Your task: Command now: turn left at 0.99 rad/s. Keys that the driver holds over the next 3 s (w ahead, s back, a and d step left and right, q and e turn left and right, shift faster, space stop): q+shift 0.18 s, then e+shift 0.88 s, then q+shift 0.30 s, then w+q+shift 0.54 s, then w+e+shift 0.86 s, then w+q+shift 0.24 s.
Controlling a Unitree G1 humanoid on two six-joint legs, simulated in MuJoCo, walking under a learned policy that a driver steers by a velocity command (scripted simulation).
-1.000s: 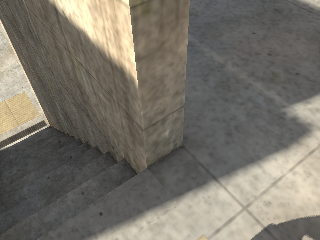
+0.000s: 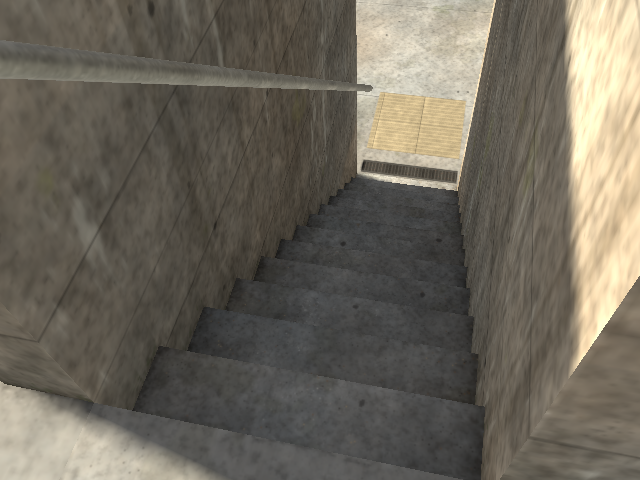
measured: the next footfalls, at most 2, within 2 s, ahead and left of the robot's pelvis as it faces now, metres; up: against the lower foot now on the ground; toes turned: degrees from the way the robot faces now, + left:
left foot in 0.22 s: +0.03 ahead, +0.15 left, +0.00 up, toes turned +17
right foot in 0.76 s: +0.09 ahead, -0.07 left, +0.00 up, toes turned -8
